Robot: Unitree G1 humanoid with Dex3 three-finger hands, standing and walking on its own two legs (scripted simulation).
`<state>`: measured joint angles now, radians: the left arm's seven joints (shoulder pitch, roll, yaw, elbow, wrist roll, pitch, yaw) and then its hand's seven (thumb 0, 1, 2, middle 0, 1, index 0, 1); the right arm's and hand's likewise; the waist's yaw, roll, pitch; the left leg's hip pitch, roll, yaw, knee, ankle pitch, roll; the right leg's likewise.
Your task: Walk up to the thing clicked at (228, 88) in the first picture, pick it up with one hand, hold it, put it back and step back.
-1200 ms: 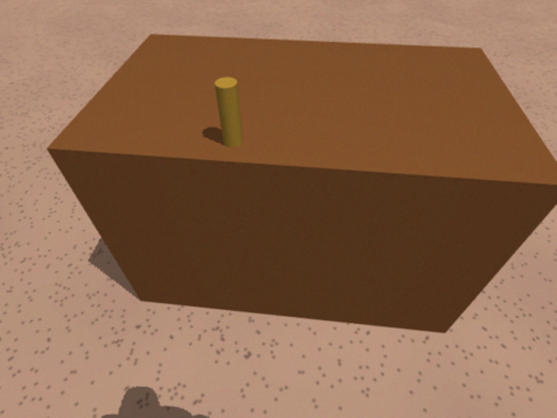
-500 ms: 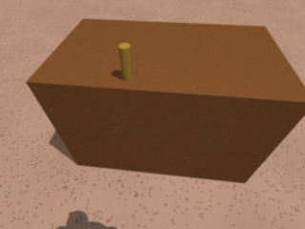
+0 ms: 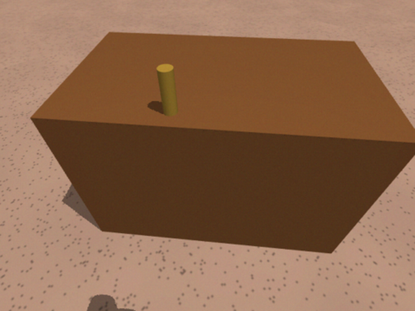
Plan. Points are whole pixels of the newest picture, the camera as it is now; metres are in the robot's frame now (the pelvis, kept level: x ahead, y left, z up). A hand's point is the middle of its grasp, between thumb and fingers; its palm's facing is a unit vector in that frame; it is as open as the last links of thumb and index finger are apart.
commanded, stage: walk up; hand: left
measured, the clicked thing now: (168, 91) +0.72 +0.14 +0.05
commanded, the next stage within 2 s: none
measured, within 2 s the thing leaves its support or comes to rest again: neither
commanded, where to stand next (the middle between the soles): +0.32 -0.03 m, yaw -5 degrees
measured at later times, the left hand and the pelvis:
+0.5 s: hand out of the picture +0.15 +0.21 -0.14, palm faces -0.06 -0.92 -0.40, open 7.3 cm; pelvis +0.13 -0.06 -0.01, yaw -4 degrees
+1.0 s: hand (126, 242) +0.34 +0.23 -0.16, palm faces -0.13 -0.89 -0.44, open 7.3 cm; pelvis +0.25 -0.04 -0.03, yaw -6 degrees
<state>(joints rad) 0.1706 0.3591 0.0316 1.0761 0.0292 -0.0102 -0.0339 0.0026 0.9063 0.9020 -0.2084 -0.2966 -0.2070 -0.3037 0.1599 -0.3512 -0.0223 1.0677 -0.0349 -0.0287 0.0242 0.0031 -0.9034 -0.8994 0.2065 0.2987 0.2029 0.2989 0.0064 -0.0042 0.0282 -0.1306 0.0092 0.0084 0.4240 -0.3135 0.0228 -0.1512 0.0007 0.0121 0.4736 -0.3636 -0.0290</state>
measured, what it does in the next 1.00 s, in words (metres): walks ahead: right foot, then left foot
